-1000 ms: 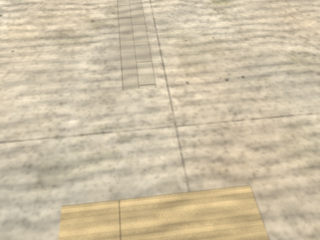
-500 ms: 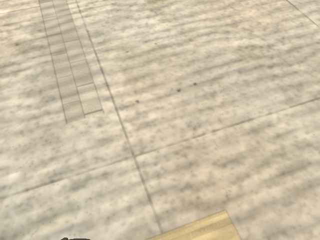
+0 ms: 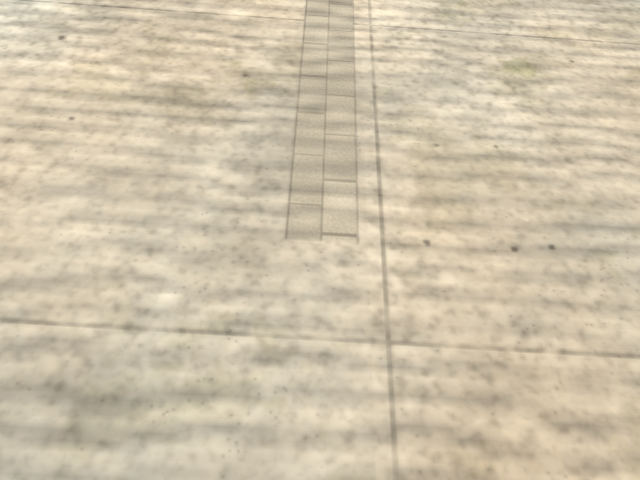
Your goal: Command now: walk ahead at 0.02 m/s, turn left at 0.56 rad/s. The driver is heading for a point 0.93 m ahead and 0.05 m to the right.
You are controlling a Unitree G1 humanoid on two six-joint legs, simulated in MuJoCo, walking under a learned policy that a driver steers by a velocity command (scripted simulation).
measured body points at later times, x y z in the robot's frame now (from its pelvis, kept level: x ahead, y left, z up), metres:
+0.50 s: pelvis -0.01 -0.02 +0.01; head +0.01 -0.04 +0.46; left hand +0.06 +0.24 -0.10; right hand +0.14 -0.25 -0.12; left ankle +0.00 +0.09 -0.72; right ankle +0.01 -0.11 -0.73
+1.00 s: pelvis -0.05 +0.01 +0.02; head -0.01 +0.03 +0.46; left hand +0.08 +0.28 -0.12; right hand +0.03 -0.28 -0.08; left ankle -0.05 +0.09 -0.73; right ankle -0.08 -0.11 -0.65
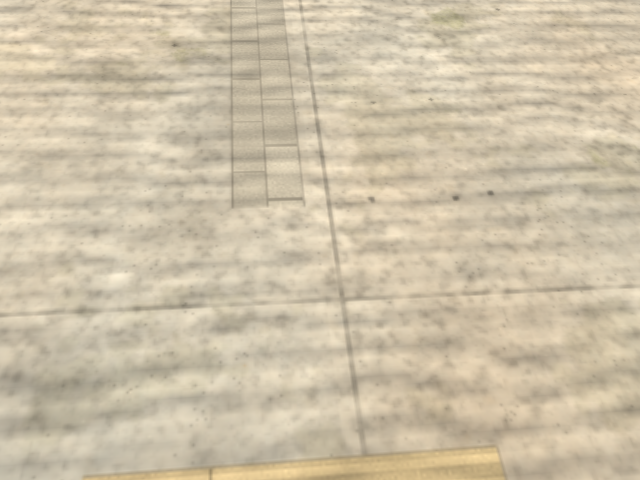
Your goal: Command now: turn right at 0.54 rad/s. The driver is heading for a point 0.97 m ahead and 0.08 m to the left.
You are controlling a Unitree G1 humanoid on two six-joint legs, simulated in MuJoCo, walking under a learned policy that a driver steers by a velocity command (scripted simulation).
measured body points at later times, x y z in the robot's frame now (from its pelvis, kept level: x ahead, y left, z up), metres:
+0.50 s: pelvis -0.02 -0.05 +0.00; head +0.00 -0.07 +0.45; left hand +0.17 +0.17 -0.10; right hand -0.01 -0.32 -0.15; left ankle -0.04 +0.10 -0.68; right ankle -0.03 -0.12 -0.74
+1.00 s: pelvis -0.01 +0.00 +0.00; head +0.00 +0.03 +0.45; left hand +0.04 +0.30 -0.13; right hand +0.10 -0.26 -0.11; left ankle -0.06 +0.06 -0.74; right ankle +0.03 -0.14 -0.67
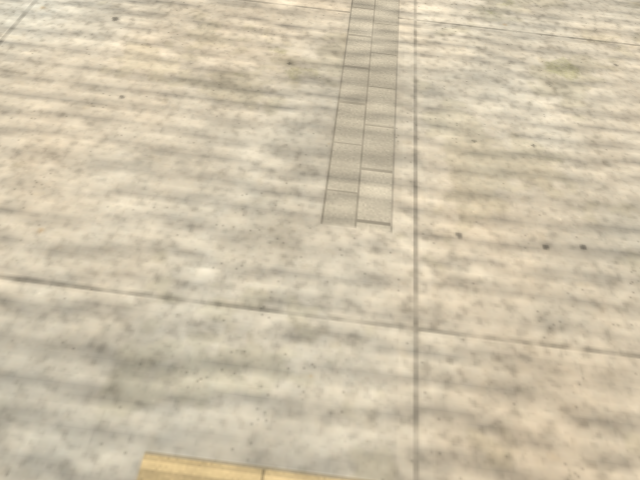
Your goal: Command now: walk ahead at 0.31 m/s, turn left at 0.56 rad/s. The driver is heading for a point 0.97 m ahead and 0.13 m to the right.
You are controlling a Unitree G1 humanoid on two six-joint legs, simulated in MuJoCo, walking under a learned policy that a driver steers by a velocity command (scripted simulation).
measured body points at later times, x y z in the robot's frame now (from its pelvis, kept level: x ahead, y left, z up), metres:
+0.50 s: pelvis +0.23 -0.06 -0.01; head +0.26 -0.07 +0.44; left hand +0.30 +0.22 -0.13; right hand +0.31 -0.32 -0.14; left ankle +0.17 +0.07 -0.67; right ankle +0.25 -0.12 -0.75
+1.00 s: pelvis +0.52 -0.04 -0.01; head +0.56 -0.03 +0.44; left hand +0.64 +0.23 -0.15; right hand +0.60 -0.32 -0.11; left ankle +0.59 +0.04 -0.75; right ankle +0.41 -0.12 -0.66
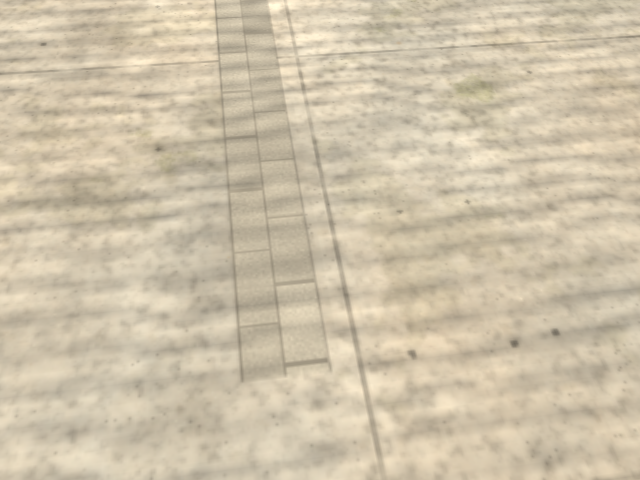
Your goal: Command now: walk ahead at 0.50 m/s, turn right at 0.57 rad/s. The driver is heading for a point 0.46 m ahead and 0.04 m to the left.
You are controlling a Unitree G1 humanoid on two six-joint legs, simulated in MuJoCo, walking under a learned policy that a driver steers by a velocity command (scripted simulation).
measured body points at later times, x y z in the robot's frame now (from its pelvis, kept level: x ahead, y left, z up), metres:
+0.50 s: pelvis +0.26 -0.05 +0.00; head +0.29 -0.07 +0.45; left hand +0.42 +0.18 -0.11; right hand +0.22 -0.30 -0.15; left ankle +0.16 +0.09 -0.65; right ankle +0.29 -0.13 -0.74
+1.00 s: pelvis +0.39 -0.03 +0.00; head +0.41 -0.02 +0.45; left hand +0.41 +0.20 -0.16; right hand +0.46 -0.27 -0.14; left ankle +0.46 +0.04 -0.74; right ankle +0.34 -0.16 -0.71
